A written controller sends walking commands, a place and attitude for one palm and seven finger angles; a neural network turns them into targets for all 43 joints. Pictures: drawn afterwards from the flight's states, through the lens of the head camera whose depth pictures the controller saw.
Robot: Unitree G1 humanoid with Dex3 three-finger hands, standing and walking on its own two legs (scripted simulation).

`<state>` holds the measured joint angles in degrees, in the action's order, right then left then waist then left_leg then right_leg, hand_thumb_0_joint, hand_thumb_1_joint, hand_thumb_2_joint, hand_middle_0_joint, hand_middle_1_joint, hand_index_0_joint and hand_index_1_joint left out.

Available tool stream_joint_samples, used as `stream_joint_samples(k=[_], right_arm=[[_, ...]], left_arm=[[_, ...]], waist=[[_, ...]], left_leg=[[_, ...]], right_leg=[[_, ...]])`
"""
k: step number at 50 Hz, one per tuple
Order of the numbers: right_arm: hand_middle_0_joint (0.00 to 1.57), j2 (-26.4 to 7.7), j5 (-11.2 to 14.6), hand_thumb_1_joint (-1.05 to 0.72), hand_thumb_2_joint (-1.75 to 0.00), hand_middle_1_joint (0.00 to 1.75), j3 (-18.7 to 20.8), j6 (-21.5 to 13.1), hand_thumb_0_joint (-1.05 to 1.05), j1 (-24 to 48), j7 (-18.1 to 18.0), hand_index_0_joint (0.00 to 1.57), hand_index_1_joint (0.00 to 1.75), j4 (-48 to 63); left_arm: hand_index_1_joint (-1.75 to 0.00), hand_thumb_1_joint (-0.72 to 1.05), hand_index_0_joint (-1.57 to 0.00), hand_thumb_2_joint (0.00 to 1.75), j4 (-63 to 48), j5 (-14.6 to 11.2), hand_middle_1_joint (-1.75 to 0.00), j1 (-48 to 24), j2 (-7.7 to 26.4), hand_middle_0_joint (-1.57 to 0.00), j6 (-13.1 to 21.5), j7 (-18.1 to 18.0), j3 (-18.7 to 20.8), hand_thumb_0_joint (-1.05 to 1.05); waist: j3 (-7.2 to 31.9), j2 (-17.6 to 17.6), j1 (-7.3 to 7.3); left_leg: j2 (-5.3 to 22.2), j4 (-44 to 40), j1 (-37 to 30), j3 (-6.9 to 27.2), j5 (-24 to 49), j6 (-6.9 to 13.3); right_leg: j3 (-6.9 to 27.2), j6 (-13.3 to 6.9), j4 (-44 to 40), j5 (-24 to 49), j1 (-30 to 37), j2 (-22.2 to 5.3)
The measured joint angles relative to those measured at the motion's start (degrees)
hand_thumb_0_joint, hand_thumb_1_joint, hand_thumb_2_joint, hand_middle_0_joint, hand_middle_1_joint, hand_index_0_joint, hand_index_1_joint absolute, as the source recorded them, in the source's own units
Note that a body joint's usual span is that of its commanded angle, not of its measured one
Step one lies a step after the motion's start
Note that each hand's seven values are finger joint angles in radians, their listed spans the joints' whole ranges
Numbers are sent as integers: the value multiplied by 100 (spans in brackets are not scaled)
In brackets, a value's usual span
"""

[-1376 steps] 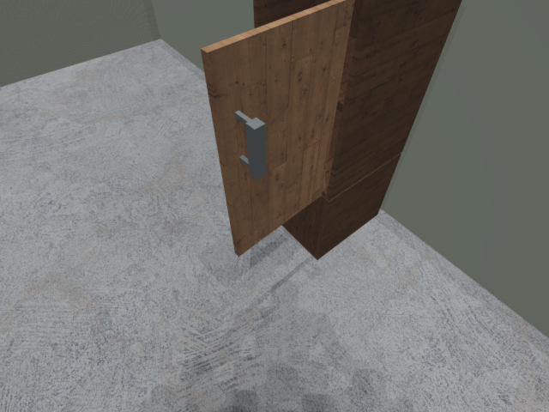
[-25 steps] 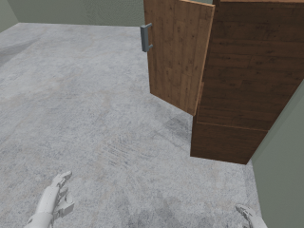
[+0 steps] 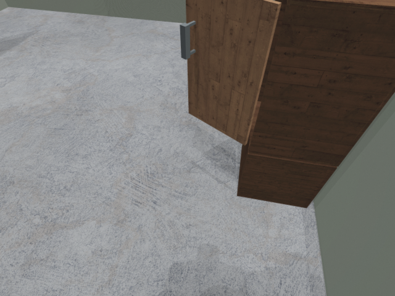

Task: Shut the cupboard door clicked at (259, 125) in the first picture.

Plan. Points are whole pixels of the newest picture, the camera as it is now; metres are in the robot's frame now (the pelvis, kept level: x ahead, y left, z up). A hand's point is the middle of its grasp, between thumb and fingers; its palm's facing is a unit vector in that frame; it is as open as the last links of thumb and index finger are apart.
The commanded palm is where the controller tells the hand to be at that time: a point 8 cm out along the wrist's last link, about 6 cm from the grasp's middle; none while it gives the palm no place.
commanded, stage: let the arm hang, fingers relaxed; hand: left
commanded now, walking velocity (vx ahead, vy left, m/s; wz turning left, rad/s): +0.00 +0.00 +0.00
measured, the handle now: (189, 39) +0.97 +0.09 +0.06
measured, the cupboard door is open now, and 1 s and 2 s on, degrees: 61 61 61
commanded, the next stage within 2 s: look to check the result in 0.44 s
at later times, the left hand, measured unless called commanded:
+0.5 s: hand out of the picture -0.01 +0.17 -0.18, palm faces +0.03 -0.98 -0.19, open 7.4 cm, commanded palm none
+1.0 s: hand out of the picture +0.04 +0.18 -0.17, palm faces +0.01 -0.97 -0.23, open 7.4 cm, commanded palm none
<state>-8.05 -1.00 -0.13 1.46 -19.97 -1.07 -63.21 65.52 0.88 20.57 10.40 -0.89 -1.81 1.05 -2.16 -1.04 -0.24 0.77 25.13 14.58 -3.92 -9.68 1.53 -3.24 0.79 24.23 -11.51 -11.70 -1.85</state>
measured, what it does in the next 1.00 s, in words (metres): stands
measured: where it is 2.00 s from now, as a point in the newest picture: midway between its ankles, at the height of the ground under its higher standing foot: outside the picture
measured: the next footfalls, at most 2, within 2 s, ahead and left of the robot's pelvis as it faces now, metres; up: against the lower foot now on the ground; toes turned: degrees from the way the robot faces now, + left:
right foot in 1.80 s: +0.09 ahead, -0.16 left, +0.00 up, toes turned +23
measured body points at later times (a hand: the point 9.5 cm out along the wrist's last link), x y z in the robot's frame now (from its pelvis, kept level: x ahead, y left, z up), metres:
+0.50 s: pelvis +0.01 +0.00 +0.00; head +0.01 +0.00 +0.45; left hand -0.01 +0.22 -0.16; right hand -0.01 -0.22 -0.16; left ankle +0.04 +0.10 -0.74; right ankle +0.02 -0.13 -0.74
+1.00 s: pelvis +0.02 -0.01 +0.00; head +0.02 -0.01 +0.45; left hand +0.04 +0.23 -0.15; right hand +0.04 -0.25 -0.15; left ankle +0.04 +0.10 -0.74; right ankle +0.02 -0.13 -0.74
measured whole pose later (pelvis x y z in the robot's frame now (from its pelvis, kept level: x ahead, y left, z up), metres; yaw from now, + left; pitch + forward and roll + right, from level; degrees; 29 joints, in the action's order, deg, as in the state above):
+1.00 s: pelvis +0.02 -0.01 +0.00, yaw -1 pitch -2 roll +0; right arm -11.4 -0.9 0.4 0.1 -13.5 -1.2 -63.4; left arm 64.5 1.0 13.5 11.1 0.5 -1.4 1.1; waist -1.7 -0.5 -0.3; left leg 1.3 21.6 10.4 -4.3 -9.6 0.5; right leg -2.8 0.1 21.8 -12.0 -8.3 -1.2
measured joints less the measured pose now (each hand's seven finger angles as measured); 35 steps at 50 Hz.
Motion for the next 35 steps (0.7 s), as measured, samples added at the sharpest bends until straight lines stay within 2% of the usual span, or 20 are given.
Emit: stream_joint_samples(k=[7,13,35], right_arm=[[20,134,-3,-91,-89,30,-1,-51,1,150,-9,20,30,-15],[20,111,-18,-92,-89,30,19,-74,2,179,-32,20,30,-32],[20,-149,12,-91,-89,30,61,-118,1,319,-35,20,30,-21]], left_arm=[[-30,91,-20,90,-50,11,-30,-172,-222,-20,64,-30,-28,1],[-30,91,-20,90,-122,43,-30,-320,-370,-20,76,-49,-45,1],[-30,90,-20,90,-39,15,-30,-351,-64,-20,102,4,27,1]], waist=[[140,20,-1],[218,95,-13],[34,58,1]], left_leg=[[-28,-38,-75,-62,-3,20],[-44,-77,-120,-87,-1,27],[-4,-224,-256,-61,4,-36]], right_leg=[[63,27,43,-25,17,-30],[88,38,49,-37,32,-46],[65,-15,-97,-44,170,6]])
